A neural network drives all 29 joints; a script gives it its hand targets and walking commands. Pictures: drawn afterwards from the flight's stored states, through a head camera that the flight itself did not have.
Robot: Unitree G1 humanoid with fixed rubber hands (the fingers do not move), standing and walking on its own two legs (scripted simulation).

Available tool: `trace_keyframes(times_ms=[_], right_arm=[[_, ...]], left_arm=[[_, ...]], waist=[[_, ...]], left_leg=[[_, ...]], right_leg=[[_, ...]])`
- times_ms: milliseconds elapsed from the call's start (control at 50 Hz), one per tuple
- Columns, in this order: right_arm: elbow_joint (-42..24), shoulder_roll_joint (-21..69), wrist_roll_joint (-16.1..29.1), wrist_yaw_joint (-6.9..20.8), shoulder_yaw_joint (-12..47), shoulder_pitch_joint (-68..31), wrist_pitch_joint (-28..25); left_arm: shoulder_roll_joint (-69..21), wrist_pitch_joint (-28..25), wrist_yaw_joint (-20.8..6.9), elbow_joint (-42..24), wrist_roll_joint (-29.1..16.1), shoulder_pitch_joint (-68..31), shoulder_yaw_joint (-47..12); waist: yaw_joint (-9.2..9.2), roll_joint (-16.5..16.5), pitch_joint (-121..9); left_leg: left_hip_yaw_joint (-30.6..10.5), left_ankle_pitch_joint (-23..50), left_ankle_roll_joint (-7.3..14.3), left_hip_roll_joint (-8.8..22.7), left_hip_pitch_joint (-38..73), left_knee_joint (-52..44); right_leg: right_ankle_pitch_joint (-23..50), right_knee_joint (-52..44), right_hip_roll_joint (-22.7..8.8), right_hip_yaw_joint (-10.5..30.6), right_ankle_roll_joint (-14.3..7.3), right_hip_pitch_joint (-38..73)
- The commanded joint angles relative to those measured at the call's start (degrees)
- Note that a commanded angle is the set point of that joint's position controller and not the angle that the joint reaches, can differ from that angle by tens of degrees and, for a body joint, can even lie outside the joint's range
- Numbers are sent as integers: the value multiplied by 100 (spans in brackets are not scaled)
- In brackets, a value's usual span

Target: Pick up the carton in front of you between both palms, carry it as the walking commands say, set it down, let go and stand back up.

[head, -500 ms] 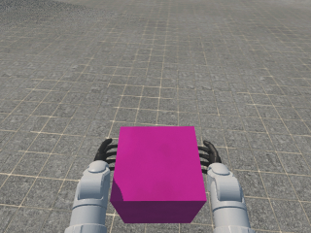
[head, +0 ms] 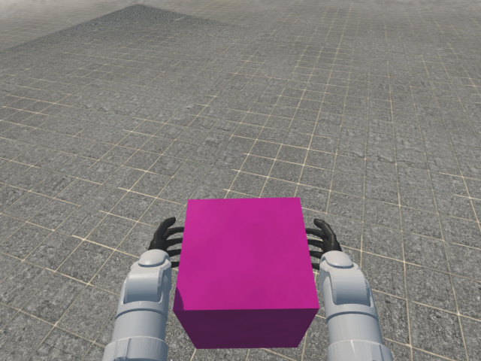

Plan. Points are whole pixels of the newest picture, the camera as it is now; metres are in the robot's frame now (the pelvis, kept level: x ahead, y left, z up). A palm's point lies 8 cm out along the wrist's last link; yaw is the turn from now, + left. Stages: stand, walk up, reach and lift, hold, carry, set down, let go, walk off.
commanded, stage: hold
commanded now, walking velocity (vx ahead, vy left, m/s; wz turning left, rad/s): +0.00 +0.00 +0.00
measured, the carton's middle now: (245, 276) +0.31 +0.00 -0.05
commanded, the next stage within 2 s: set down in 0.38 s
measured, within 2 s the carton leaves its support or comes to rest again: neither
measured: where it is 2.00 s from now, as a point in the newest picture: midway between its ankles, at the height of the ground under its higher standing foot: outside the picture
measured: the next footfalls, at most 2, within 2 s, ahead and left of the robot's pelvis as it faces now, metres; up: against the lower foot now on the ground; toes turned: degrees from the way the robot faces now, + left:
none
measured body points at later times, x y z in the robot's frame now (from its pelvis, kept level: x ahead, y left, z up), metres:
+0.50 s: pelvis +0.00 -0.02 +0.00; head -0.03 -0.04 +0.45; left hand +0.31 +0.13 +0.04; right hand +0.32 -0.17 +0.03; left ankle -0.01 +0.13 -0.74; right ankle +0.06 -0.13 -0.74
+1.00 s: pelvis -0.02 +0.00 -0.05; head +0.19 -0.04 +0.34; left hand +0.37 +0.11 -0.14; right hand +0.37 -0.19 -0.15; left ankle +0.00 +0.13 -0.74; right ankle +0.06 -0.13 -0.74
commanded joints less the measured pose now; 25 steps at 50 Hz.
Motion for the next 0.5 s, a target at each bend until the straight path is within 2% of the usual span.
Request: trace_keyframes(times_ms=[0,60,140,400,480], right_arm=[[-137,5580,1595,1578,3076,-2830,-253],[-168,5620,1652,1622,3135,-2984,-234],[-149,5621,1673,1657,3128,-3061,-208],[4,5490,1618,1647,2931,-3101,-157],[344,5262,1430,1697,2575,-3471,-270]], left_arm=[[-5407,-189,-1595,103,-1401,-2904,-2980],[-5403,-205,-1616,201,-1322,-2890,-2836],[-5404,-218,-1642,254,-1262,-2918,-2722],[-5418,-180,-1632,239,-1255,-3100,-2653],[-5525,-244,-1570,551,-1126,-3454,-2439]], waist=[[-24,-293,-1268],[61,-392,-1346],[87,-444,-1414],[-12,-408,-1386],[-93,-287,-1166]], left_leg=[[23,218,173,-367,-1312,-720],[50,61,239,-422,-1405,-705],[58,-10,282,-463,-1420,-662],[66,66,232,-488,-1413,-646],[98,-169,187,-474,-1598,-612]], right_leg=[[185,-148,479,82,-11,1582],[59,-208,389,154,50,1696],[-81,-281,298,249,95,1748],[80,-309,257,253,129,1836],[-218,-210,335,128,49,1638]])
